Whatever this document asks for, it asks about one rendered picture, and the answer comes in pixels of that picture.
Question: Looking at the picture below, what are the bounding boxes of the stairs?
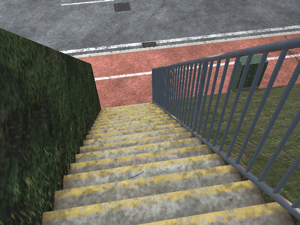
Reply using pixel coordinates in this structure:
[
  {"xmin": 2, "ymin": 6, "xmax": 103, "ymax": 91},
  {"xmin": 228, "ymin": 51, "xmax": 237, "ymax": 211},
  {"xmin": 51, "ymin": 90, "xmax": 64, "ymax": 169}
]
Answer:
[{"xmin": 41, "ymin": 102, "xmax": 294, "ymax": 225}]

